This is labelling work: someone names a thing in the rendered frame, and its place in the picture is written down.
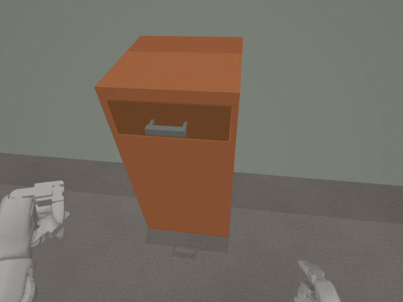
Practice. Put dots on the right robot hand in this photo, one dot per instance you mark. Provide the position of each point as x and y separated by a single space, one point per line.
323 290

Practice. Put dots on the cabinet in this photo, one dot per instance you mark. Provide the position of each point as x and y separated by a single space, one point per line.
181 184

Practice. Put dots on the left robot hand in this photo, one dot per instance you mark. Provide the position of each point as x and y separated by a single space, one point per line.
19 216

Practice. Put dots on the left robot forearm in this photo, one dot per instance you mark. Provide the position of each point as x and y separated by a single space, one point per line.
16 282

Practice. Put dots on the drawer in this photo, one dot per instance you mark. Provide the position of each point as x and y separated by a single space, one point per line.
205 121

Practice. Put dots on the handle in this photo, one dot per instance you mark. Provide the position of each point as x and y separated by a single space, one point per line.
171 131

